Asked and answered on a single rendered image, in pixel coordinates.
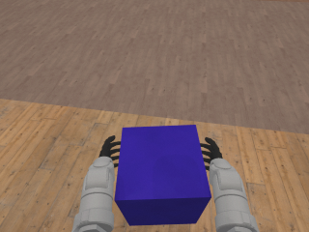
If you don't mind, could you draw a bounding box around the robot right hand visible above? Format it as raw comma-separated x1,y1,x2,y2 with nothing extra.
200,137,223,171

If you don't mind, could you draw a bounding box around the left robot forearm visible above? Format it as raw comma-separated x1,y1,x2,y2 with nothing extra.
71,156,115,232

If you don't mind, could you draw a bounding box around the right robot forearm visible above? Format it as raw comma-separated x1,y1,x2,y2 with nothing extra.
209,158,260,232

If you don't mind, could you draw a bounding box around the robot left hand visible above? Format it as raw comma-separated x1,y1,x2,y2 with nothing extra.
98,135,121,168

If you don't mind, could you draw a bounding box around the carton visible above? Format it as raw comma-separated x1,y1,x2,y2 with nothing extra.
114,125,211,226

